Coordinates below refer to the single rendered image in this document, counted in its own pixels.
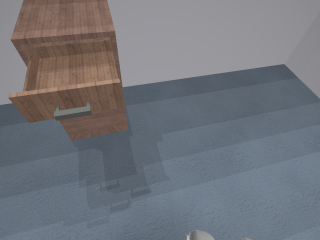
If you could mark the drawer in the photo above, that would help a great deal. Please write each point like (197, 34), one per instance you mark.
(68, 75)

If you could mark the cabinet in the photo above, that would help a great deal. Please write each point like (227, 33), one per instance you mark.
(52, 22)

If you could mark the robot right thigh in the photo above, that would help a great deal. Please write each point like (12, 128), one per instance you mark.
(199, 235)

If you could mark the handle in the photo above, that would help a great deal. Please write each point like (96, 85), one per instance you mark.
(73, 112)

